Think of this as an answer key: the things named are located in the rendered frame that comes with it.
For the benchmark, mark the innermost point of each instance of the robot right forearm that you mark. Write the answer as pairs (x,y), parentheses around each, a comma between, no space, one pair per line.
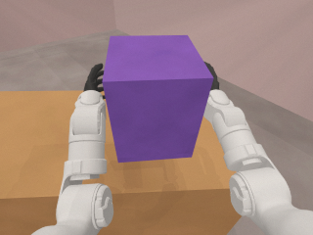
(241,151)

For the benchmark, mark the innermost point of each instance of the robot left forearm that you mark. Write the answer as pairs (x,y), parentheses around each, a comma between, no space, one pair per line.
(86,138)

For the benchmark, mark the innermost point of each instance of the robot left hand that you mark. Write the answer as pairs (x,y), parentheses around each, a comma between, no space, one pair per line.
(93,81)

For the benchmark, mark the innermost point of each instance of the robot left upper arm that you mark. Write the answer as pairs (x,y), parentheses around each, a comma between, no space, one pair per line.
(83,209)

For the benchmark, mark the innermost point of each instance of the carton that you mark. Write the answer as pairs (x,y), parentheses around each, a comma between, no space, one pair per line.
(156,89)

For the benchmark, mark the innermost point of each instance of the robot right hand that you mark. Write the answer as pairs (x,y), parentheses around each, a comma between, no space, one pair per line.
(215,83)

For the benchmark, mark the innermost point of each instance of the robot right upper arm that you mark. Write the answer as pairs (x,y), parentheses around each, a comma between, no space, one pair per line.
(263,195)

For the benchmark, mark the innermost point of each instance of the pedestal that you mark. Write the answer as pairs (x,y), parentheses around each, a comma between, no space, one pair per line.
(183,196)

